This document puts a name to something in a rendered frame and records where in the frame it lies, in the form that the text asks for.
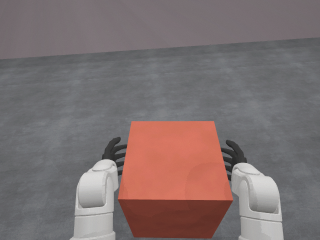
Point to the right robot forearm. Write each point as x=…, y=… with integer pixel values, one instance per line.
x=259, y=204

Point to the right robot hand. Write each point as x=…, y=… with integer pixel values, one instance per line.
x=236, y=154

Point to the left robot hand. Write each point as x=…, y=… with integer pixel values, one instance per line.
x=110, y=150

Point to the carton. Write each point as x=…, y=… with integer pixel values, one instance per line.
x=174, y=182

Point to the left robot forearm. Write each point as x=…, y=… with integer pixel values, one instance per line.
x=94, y=202

